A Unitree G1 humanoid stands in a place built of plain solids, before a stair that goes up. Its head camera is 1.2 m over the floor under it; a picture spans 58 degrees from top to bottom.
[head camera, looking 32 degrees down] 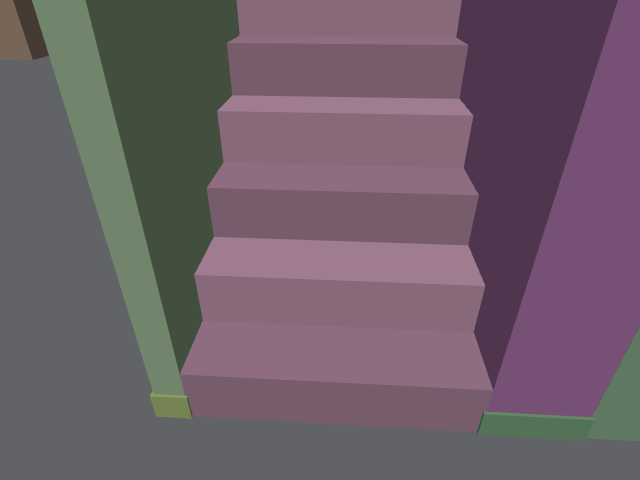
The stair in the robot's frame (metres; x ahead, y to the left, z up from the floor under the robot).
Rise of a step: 0.19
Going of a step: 0.23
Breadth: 0.90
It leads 4 degrees to the right of straight ahead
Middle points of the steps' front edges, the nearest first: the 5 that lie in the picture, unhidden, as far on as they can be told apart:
0.84 -0.04 0.19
1.07 -0.05 0.39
1.30 -0.07 0.58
1.52 -0.08 0.77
1.75 -0.10 0.97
